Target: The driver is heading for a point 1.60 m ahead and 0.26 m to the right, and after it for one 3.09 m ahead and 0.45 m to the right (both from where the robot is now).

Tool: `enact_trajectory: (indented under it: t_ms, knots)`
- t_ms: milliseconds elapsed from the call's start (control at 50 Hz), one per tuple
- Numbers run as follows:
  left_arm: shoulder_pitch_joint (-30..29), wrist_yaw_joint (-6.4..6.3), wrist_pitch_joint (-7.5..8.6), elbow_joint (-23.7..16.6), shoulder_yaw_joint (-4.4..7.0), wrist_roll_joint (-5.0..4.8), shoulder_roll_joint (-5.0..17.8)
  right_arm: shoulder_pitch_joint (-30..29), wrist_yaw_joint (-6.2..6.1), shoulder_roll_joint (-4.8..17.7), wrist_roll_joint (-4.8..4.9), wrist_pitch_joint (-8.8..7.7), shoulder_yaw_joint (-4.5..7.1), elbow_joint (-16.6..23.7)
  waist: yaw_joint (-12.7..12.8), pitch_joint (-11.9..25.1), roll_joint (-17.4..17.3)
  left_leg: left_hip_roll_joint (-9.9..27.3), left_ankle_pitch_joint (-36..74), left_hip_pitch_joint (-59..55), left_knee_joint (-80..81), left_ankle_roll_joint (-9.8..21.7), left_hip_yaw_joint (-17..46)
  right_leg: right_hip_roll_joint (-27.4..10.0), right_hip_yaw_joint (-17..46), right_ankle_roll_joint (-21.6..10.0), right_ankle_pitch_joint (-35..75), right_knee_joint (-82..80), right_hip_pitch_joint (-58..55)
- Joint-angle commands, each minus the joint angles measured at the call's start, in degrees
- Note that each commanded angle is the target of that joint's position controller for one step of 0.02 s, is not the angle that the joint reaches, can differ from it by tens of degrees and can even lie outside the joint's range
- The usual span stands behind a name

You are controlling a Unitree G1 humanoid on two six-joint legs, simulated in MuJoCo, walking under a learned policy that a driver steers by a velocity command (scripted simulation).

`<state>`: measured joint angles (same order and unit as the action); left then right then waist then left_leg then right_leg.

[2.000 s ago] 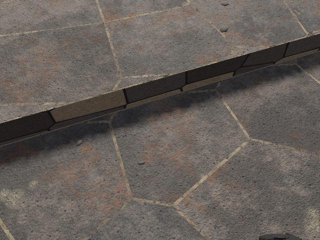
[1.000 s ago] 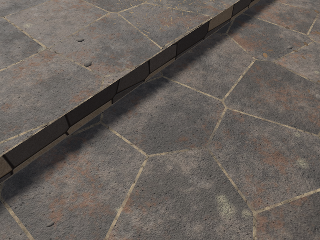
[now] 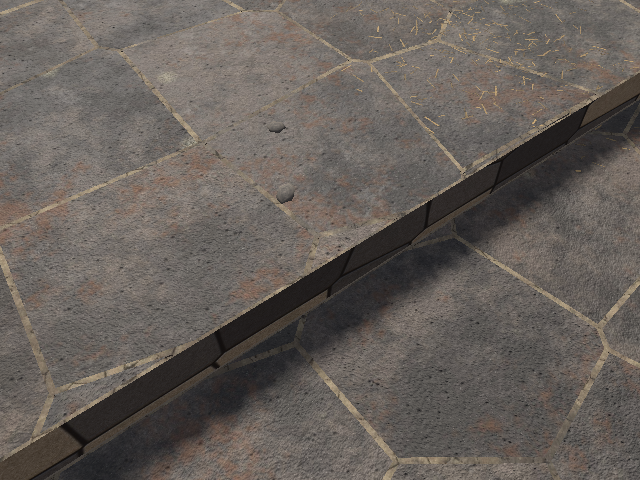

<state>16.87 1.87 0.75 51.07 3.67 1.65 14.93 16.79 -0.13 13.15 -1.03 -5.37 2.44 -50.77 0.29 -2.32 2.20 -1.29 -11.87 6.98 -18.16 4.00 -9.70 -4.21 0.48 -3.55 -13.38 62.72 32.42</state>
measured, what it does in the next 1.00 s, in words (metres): walks ahead: right foot, then left foot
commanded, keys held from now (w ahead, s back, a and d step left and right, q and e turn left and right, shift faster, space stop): w+e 0.56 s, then w+q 0.44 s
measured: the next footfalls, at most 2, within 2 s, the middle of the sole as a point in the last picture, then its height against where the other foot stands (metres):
right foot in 0.30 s outside the picture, level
left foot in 0.82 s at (353, 401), level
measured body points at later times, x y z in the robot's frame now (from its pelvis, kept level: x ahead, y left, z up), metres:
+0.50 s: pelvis +0.27 -0.07 -0.01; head +0.31 -0.08 +0.44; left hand +0.41 +0.18 -0.14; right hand +0.32 -0.35 -0.13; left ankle +0.32 +0.09 -0.66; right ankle +0.27 -0.11 -0.75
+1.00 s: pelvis +0.57 -0.10 -0.01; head +0.60 -0.09 +0.44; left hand +0.72 +0.13 -0.14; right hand +0.56 -0.38 -0.13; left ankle +0.62 -0.05 -0.75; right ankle +0.47 -0.21 -0.66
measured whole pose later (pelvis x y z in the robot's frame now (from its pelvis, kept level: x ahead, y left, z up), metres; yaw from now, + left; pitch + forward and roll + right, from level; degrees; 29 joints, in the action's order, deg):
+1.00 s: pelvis +0.57 -0.10 -0.01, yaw -15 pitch +0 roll +0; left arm 13.9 0.7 4.1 48.7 1.5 2.8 15.1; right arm 16.1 1.0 15.3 -0.4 -2.7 3.2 -50.1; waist 0.1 -3.7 1.7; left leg -6.5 -8.7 14.7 -23.6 6.3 -0.5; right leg -0.7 1.5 -1.5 -17.3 64.7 24.2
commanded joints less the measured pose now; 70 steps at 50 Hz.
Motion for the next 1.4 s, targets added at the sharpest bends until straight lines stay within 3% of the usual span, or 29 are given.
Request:
enact_trajectory:
  t_ms: [20,80,180,240,280,300,320,340,360,400,460,520,580,720,780,820,840,860,880,900,940,1040,1220,1280,1320,1340,1360,1380,1400]
  knots:
    - [-1.11,0.98,-0.43,-3.54,0.17,0.32,0.45,0.96,-0.27,4.43,0.19,-1.57,0.93,1.67,0.81,-1.74,-6.75,15.48,14.93,-0.64,11.05,4.61,6.79,-2.11,0.66,0.70,6.64,-1.28,6.85]
    - [-8.29,1.69,-0.04,-6.13,-0.60,0.15,-0.38,2.04,-0.34,4.47,0.00,-1.56,0.84,0.58,-0.18,-3.32,-6.42,13.63,18.33,-0.29,10.91,3.99,1.39,-1.25,-1.91,0.90,13.49,-12.85,5.62]
    - [-16.60,2.51,0.08,-9.58,-1.20,0.65,0.45,6.73,-1.25,7.40,-0.05,-0.80,1.42,-1.78,-2.12,-4.17,-5.54,16.23,28.29,-8.65,8.38,3.02,-2.55,0.92,-7.10,-2.01,12.14,-25.08,2.75]
    - [-13.45,1.86,0.06,-9.19,-0.55,0.81,2.04,6.92,-1.91,9.67,-0.43,0.51,1.84,-2.33,0.08,-0.59,-7.48,16.91,52.75,-14.20,-3.04,2.07,-5.07,6.03,-10.23,-5.42,2.80,-26.84,-3.73]
    - [-2.73,0.99,0.81,-6.19,0.87,0.96,4.44,6.93,-1.94,11.33,-0.48,1.86,2.26,-2.07,4.66,6.03,-7.04,16.85,53.77,-11.74,-21.72,1.76,-5.62,9.93,-9.78,-8.48,-0.92,-31.00,-17.04]
    - [6.50,0.08,1.11,-3.39,2.46,1.68,8.09,6.27,-1.69,10.90,-0.50,1.94,2.14,-0.88,8.97,11.20,-3.04,15.47,39.49,-1.30,-37.97,0.03,-6.00,6.04,-2.35,-11.15,-3.25,-34.68,-31.29]
    - [5.80,-0.77,0.75,-4.06,4.28,1.58,15.28,8.64,-0.35,3.60,0.37,1.40,0.67,3.36,4.71,15.81,11.42,4.89,-12.54,25.98,-60.15,-3.64,-4.70,-12.33,27.79,-19.93,-4.72,-36.95,-50.16]
    - [7.56,-0.95,0.03,-4.94,4.41,-0.28,15.74,1.29,-0.07,8.34,0.22,0.55,1.62,5.72,7.38,18.94,4.78,-0.10,-18.16,34.25,-67.75,-4.04,8.82,-15.69,43.92,-22.41,-2.30,-45.56,-51.63]
    - [4.71,-1.52,-0.11,-4.27,4.05,-0.63,14.21,-3.22,0.19,7.88,0.60,-0.28,1.32,7.20,6.23,10.72,0.74,4.19,-11.07,38.31,-64.98,-3.23,11.94,-14.42,33.38,-20.09,2.98,-46.54,-46.35]
    - [-0.46,-1.88,0.64,-4.33,2.70,-1.00,8.84,-1.74,-0.09,7.24,0.14,-0.56,1.07,5.95,1.18,3.02,-4.64,7.61,-6.25,31.79,-54.49,-3.29,11.60,-9.17,22.46,-15.37,16.52,-47.52,-32.39]
    - [-1.68,-1.72,2.26,-4.40,1.74,-1.74,6.92,0.27,0.37,5.95,-1.97,2.59,0.90,6.12,-2.09,3.57,-3.39,7.98,-6.73,25.20,-47.92,-5.44,11.33,-4.55,16.14,-14.22,24.96,-48.95,-25.27]
    - [1.04,-1.50,2.85,-3.75,2.23,-1.62,9.07,-4.81,0.77,4.93,-1.92,3.70,0.56,8.27,-1.21,1.75,-1.74,7.77,-1.37,27.55,-40.43,-6.96,9.77,-2.29,14.61,-13.17,22.31,-50.81,-22.68]
    - [4.11,-1.38,2.77,-3.05,2.05,-1.61,8.63,-11.35,0.98,4.99,-1.56,3.72,0.30,10.28,1.20,0.37,0.09,7.27,6.27,30.32,-30.59,-7.34,9.21,-1.05,13.97,-10.98,20.39,-51.42,-24.88]
    - [10.00,-2.07,3.76,-0.17,0.89,-0.45,7.96,-20.50,1.85,5.54,-0.35,2.64,-0.29,12.56,5.43,-1.40,1.41,5.20,11.59,29.38,-16.66,-2.24,6.69,-4.68,10.39,-7.79,27.60,-51.40,-36.22]
    - [7.22,-2.86,4.00,0.22,0.83,0.02,9.21,-14.37,1.60,7.03,-0.19,2.13,0.52,10.95,1.28,-0.45,2.04,1.74,4.92,20.21,-13.05,1.17,6.04,-6.14,7.02,-5.66,43.60,-46.29,-37.98]
    - [5.87,-2.93,3.82,0.47,0.85,0.41,10.04,-0.56,0.70,8.67,-0.42,1.57,1.63,6.23,-4.88,6.49,0.32,-2.27,3.88,5.05,-8.71,3.72,4.58,-3.60,2.80,-3.97,54.14,-28.95,-37.23]
    - [5.52,-3.03,4.04,-0.77,0.15,0.31,8.64,8.56,0.06,11.35,-1.50,1.23,2.49,4.30,-8.48,12.10,-2.39,5.74,1.05,-8.28,-8.22,6.73,14.26,-1.93,1.00,-3.04,41.51,-14.34,-27.80]
    - [10.92,-2.24,4.24,-2.23,-0.54,-1.60,4.54,12.73,0.07,18.56,-2.06,1.43,4.60,3.45,-5.76,17.36,-16.95,20.49,-1.93,-22.38,-3.65,16.43,44.35,9.16,-3.10,0.53,6.23,8.89,-7.01]
    - [8.80,-2.14,4.59,-1.99,-0.21,0.56,7.27,7.61,1.13,14.59,0.26,2.12,3.79,3.33,-3.78,14.80,-11.37,20.61,-2.44,-20.60,2.77,16.35,53.82,8.99,3.39,-0.31,-12.42,12.94,1.01]
    - [4.58,-1.67,4.84,-2.97,-0.21,0.73,7.50,2.01,1.56,12.24,0.86,2.37,3.25,4.44,-1.92,6.74,-7.07,19.14,-4.74,-12.73,2.57,15.35,44.38,5.17,4.54,-0.17,-7.64,12.75,3.72]
    - [-0.30,-1.20,4.95,-4.47,-0.63,0.87,6.55,-0.67,1.39,8.87,0.57,2.24,2.41,4.50,-0.75,1.14,-2.24,14.28,6.69,-2.69,4.53,12.88,34.28,1.67,3.70,0.91,-3.49,6.79,1.90]
    - [-1.39,-0.90,2.09,-6.32,-1.74,1.50,4.11,3.11,0.51,10.32,1.21,1.54,2.78,1.83,1.12,2.19,-4.55,9.19,22.10,2.87,6.00,11.70,25.77,0.33,0.93,5.54,-1.91,-2.65,-1.26]
    - [-19.21,-0.84,2.93,-13.45,-2.90,0.07,2.97,9.92,-0.34,10.75,0.58,2.70,3.57,1.06,-5.02,1.30,-6.16,6.42,28.27,-2.51,1.07,7.13,27.10,3.34,-0.58,6.68,11.12,-25.72,0.45]
    - [-15.76,-1.74,3.80,-13.34,-2.82,-0.51,4.32,5.98,-0.54,11.34,-0.26,2.93,3.98,3.82,-2.59,3.98,-6.71,6.87,38.04,-2.78,-5.82,4.85,29.60,5.36,0.32,4.80,7.60,-31.25,-8.13]
    - [-6.25,-2.59,4.89,-11.05,-1.91,-0.11,6.55,2.98,-0.14,11.59,0.58,2.41,3.99,5.05,2.83,7.95,-5.60,3.61,39.86,-0.98,-16.63,2.75,29.08,5.63,-0.06,2.94,10.73,-39.41,-21.23]
    - [0.10,-3.39,5.56,-10.53,-0.97,1.08,9.93,2.77,0.32,8.88,1.68,1.80,3.17,6.48,5.38,13.56,-1.25,0.61,28.38,5.61,-28.55,1.14,26.47,-2.98,7.43,0.69,8.01,-40.89,-33.37]
    - [2.62,-3.93,4.89,-11.07,0.01,2.04,14.24,8.77,-0.08,2.47,2.94,1.78,1.64,7.87,2.84,19.03,10.88,-6.49,-13.02,21.24,-43.03,-0.65,17.91,-19.56,25.77,-4.41,16.33,-40.24,-47.94]
    - [1.07,-3.52,3.31,-10.94,0.78,1.07,13.96,11.26,-0.92,6.87,1.60,2.89,2.21,7.44,1.38,20.20,11.30,-5.35,-20.98,27.20,-53.29,-0.57,14.00,-22.35,36.43,-9.43,5.89,-42.96,-44.28]
    - [-2.35,-3.12,2.74,-12.36,-0.44,0.89,8.14,8.78,-0.81,8.68,-0.18,3.76,2.56,6.22,0.82,12.66,2.44,-1.68,-16.25,29.17,-57.53,-0.84,14.47,-18.68,31.15,-8.97,-7.73,-45.30,-36.58]
Keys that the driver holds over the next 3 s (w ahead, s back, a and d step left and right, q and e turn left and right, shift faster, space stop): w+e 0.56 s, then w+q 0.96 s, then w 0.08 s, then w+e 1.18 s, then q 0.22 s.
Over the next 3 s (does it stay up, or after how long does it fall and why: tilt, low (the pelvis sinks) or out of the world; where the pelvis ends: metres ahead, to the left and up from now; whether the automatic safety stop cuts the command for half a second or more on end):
stays up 1.55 -0.11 0.12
